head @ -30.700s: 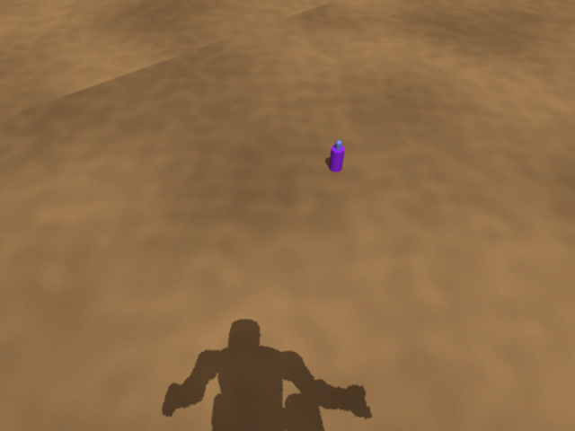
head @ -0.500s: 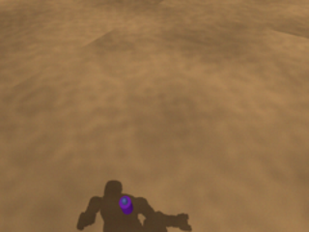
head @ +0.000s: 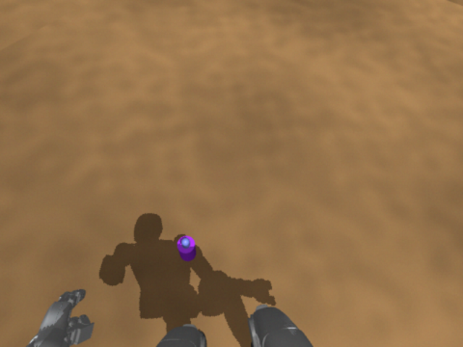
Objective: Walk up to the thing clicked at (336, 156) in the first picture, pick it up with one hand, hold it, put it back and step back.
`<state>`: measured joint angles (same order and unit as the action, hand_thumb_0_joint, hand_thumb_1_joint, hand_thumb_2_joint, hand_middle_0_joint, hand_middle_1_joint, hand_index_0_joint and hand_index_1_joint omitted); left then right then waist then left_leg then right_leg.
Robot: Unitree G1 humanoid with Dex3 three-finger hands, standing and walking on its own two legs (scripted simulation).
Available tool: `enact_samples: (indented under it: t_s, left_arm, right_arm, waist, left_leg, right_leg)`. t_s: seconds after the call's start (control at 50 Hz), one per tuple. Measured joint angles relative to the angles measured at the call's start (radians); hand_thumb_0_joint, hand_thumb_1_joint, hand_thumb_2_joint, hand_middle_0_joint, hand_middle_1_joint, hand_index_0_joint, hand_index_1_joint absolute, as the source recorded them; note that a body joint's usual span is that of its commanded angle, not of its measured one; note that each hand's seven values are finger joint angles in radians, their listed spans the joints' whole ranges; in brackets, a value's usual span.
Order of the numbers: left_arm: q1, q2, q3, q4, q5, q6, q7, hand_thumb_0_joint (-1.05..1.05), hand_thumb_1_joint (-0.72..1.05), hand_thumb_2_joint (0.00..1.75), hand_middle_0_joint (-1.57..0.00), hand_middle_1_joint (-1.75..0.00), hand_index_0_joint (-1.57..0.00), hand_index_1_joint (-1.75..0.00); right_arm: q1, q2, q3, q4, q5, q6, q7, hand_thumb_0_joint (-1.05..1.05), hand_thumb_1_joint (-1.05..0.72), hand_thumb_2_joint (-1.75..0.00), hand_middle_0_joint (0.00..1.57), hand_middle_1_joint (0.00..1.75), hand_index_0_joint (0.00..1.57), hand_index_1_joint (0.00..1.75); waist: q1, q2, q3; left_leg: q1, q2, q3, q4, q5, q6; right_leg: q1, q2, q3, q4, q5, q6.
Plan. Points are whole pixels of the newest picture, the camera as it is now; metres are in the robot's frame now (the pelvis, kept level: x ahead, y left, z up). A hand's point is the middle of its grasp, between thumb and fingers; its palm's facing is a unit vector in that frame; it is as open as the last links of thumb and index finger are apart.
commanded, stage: step back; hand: left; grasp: from the side
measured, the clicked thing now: (186, 247) +0.45 +0.13 -0.67
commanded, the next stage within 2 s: none
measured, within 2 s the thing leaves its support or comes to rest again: neither
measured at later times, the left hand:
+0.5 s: hand out of the picture +0.01 +0.25 -0.13, palm faces -0.07 -0.91 -0.41, open 7.4 cm
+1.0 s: hand out of the picture -0.16 +0.29 -0.16, palm faces -0.08 -0.92 -0.37, open 7.4 cm
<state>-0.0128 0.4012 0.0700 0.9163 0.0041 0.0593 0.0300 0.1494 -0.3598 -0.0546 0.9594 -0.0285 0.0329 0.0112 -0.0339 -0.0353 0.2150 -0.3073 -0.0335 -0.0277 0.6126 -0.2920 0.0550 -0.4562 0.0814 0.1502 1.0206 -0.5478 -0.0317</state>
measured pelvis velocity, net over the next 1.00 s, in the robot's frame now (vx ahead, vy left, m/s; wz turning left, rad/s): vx -0.26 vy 0.02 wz -0.09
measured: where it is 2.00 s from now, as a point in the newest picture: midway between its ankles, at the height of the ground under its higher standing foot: outside the picture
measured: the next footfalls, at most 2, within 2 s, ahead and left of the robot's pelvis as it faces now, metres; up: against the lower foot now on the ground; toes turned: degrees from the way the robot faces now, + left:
right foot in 0.30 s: -0.05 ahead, -0.13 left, +0.00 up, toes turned -2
left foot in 0.66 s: -0.11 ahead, +0.13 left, +0.00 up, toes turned -4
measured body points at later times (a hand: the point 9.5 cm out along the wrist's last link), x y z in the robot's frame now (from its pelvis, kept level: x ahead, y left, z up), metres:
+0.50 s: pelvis -0.10 +0.00 +0.00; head -0.05 -0.02 +0.45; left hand +0.01 +0.30 -0.11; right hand -0.02 -0.33 -0.13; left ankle -0.11 +0.13 -0.65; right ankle -0.09 -0.13 -0.73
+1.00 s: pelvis -0.26 +0.02 +0.00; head -0.19 +0.05 +0.44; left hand -0.15 +0.34 -0.14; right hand -0.14 -0.29 -0.10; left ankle -0.15 +0.13 -0.73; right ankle -0.32 -0.14 -0.68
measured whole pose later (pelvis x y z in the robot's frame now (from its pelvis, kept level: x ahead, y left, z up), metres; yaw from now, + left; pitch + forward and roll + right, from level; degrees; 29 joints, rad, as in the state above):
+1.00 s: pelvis -0.26 +0.02 +0.00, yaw -5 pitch -2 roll -1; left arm 0.20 0.42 0.10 0.83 0.02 0.07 0.01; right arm 0.10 -0.36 -0.04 0.80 -0.03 0.01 -0.01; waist 0.02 -0.05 0.19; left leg -0.38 0.03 0.00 0.58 -0.16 0.02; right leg -0.34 0.06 0.15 1.00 -0.49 0.04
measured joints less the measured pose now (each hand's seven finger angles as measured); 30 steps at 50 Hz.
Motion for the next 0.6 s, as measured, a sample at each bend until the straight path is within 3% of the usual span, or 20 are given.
enact_samples:
  t_s: [0.06,0.12,0.22,0.28,0.34,0.4,0.48,0.54,0.6]
  left_arm:
    - [0.030,-0.006,-0.005,-0.013,-0.001,-0.002,-0.001,0.01,0.91,0.89,-0.21,-0.30,-0.20,-0.30]
    - [0.071,-0.012,-0.006,-0.012,0.005,0.000,-0.004,0.01,0.91,0.89,-0.21,-0.30,-0.20,-0.30]
    - [0.116,-0.022,-0.002,-0.010,0.009,-0.004,-0.009,0.01,0.91,0.89,-0.21,-0.30,-0.20,-0.30]
    - [0.135,-0.028,0.001,-0.010,0.014,-0.015,-0.017,0.01,0.91,0.89,-0.21,-0.30,-0.20,-0.30]
    - [0.146,-0.059,0.000,-0.003,0.026,-0.027,-0.023,0.01,0.91,0.89,-0.21,-0.30,-0.20,-0.30]
    - [0.179,-0.056,-0.005,-0.026,0.033,-0.027,-0.033,0.01,0.91,0.89,-0.21,-0.30,-0.20,-0.30]
    - [0.185,-0.060,0.000,-0.047,0.031,-0.025,-0.024,0.01,0.90,0.89,-0.21,-0.30,-0.21,-0.30]
    - [0.164,-0.059,0.000,-0.084,0.036,-0.028,-0.018,0.01,0.90,0.89,-0.21,-0.30,-0.21,-0.30]
    - [0.135,-0.053,-0.002,-0.124,0.035,-0.030,-0.012,0.01,0.90,0.89,-0.21,-0.30,-0.21,-0.30]
  right_arm:
    - [-0.002,0.010,0.003,-0.021,-0.002,0.001,-0.011,0.00,-0.90,-0.90,0.20,0.30,0.21,0.30]
    - [-0.010,0.018,0.001,-0.053,0.000,-0.007,-0.020,0.00,-0.90,-0.90,0.21,0.30,0.21,0.30]
    - [-0.035,0.018,0.006,-0.097,0.004,-0.012,-0.023,0.00,-0.90,-0.90,0.21,0.30,0.21,0.30]
    - [-0.052,0.007,0.009,-0.107,0.008,-0.004,-0.020,0.00,-0.90,-0.90,0.21,0.30,0.21,0.30]
    - [-0.065,-0.020,0.003,-0.089,0.022,0.010,-0.018,0.00,-0.90,-0.90,0.21,0.30,0.21,0.30]
    - [-0.052,-0.014,0.002,-0.065,0.028,0.022,-0.018,0.00,-0.90,-0.90,0.20,0.30,0.21,0.30]
    - [-0.021,-0.034,0.005,-0.064,0.034,0.011,-0.017,0.00,-0.90,-0.90,0.20,0.30,0.21,0.30]
    - [-0.001,-0.056,0.006,-0.069,0.034,0.004,-0.025,0.00,-0.90,-0.90,0.20,0.30,0.21,0.30]
    - [0.011,-0.065,0.005,-0.071,0.030,0.000,-0.031,0.00,-0.90,-0.90,0.20,0.30,0.21,0.30]
  waist:
    - [0.010,-0.002,-0.002]
    - [0.012,-0.001,-0.003]
    - [0.019,0.009,0.001]
    - [0.026,0.025,-0.005]
    - [0.013,0.104,-0.003]
    - [0.044,0.067,-0.037]
    - [0.050,0.047,-0.065]
    - [0.050,0.056,-0.062]
    - [0.041,0.060,-0.041]
  left_leg:
    - [-0.006,0.004,0.023,-0.034,0.030,0.006]
    - [-0.013,0.005,0.047,-0.032,0.039,0.012]
    - [-0.042,0.014,0.083,0.008,0.042,0.011]
    - [-0.076,0.025,0.099,0.055,0.038,0.001]
    - [-0.099,0.057,0.050,0.097,0.033,-0.015]
    - [-0.146,-0.032,-0.013,0.295,-0.183,-0.041]
    - [-0.159,-0.099,-0.099,0.495,-0.197,-0.054]
    - [-0.116,-0.083,-0.116,0.463,-0.197,-0.068]
    - [-0.043,-0.034,-0.083,0.282,-0.204,-0.072]
  right_leg:
    - [-0.011,0.021,0.006,0.092,0.034,0.010]
    - [0.033,0.010,-0.003,0.069,0.035,0.033]
    - [0.126,-0.032,-0.040,-0.114,0.033,0.045]
    - [0.193,-0.058,-0.079,-0.297,0.109,0.030]
    - [0.226,-0.022,-0.127,-0.370,0.183,0.022]
    - [0.202,-0.057,-0.101,-0.366,0.197,0.008]
    - [0.183,-0.092,-0.094,-0.436,0.263,0.017]
    - [0.151,-0.096,-0.109,-0.455,0.299,0.025]
    - [0.119,-0.103,-0.138,-0.434,0.312,0.037]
